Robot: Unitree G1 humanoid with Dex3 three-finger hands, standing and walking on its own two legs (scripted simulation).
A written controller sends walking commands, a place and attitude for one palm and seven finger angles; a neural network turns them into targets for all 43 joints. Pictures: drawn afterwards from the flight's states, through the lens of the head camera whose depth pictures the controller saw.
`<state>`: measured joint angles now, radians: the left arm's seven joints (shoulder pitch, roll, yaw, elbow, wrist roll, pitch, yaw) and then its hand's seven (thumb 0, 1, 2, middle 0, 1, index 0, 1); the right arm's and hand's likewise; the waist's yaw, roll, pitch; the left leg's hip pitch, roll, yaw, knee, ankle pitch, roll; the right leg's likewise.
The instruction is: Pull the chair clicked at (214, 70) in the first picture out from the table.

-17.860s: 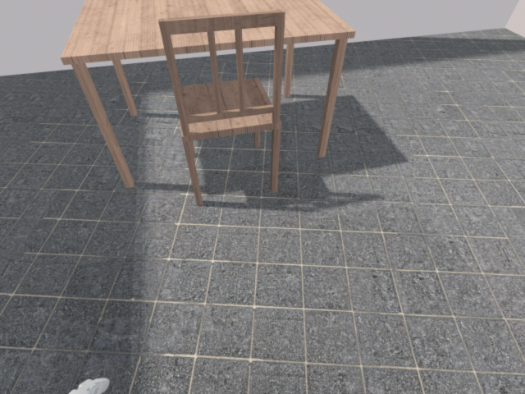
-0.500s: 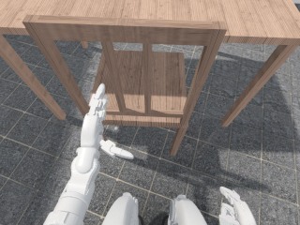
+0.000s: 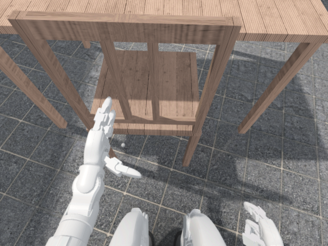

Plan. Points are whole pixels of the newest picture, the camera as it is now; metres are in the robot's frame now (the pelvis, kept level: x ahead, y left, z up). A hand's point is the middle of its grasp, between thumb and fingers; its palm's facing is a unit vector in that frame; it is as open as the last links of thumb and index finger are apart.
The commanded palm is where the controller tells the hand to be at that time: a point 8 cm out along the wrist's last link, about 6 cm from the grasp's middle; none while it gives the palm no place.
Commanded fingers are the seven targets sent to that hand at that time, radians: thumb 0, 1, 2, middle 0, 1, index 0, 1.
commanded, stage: push the fingers through the gap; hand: left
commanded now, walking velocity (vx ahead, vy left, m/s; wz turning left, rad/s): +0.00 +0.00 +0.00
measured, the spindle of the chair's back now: (119, 87) +0.51 +0.13 +0.02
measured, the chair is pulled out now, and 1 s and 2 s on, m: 0.00 0.00 0.00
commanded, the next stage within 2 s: hook a spindle and tug to test in 1.50 s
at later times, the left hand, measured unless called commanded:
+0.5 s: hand (125, 122) +0.40 +0.10 +0.02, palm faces -0.04 -1.00 -0.06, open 17.0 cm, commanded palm +0.39 +0.16 +0.02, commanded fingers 0.00 -0.50 0.30 -0.06 -0.08 -0.06 -0.08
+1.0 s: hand (129, 104) +0.46 +0.10 +0.02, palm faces -0.02 -1.00 -0.05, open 17.0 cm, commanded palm +0.44 +0.15 +0.02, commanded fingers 0.00 -0.50 0.30 -0.06 -0.08 -0.06 -0.08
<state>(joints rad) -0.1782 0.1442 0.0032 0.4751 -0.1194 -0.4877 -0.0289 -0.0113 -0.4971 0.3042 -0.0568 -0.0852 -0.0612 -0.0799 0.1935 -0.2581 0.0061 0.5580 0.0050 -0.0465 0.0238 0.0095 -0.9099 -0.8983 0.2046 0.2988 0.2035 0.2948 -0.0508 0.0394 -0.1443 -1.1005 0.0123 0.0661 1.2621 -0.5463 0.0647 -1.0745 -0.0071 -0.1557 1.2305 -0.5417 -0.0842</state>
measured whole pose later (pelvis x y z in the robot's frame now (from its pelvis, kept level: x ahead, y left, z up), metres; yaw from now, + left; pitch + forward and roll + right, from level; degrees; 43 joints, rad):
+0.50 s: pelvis +0.00 +0.00 +0.00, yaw +0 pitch +23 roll -2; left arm -0.43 0.16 0.07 0.70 -0.09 -0.51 0.02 -0.01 -0.50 0.30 -0.06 -0.09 -0.05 -0.08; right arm 0.23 -0.26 0.02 0.62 0.00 -0.04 0.04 0.01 -0.91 -0.90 0.20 0.30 0.20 0.29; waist -0.08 0.05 -0.16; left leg -1.14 0.01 0.07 1.27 -0.54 0.07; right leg -1.11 -0.01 -0.15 1.24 -0.54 -0.08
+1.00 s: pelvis +0.00 +0.01 -0.01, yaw -1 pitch +26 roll -2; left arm -0.64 0.19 0.16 0.91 -0.06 -0.55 0.05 -0.01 -0.50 0.30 -0.06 -0.09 -0.05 -0.08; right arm 0.27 -0.26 0.00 0.64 -0.02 -0.01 0.06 0.01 -0.91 -0.90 0.20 0.30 0.20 0.29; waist -0.12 0.06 -0.15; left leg -1.18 0.02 0.08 1.27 -0.55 0.08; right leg -1.16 0.00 -0.14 1.24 -0.53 -0.07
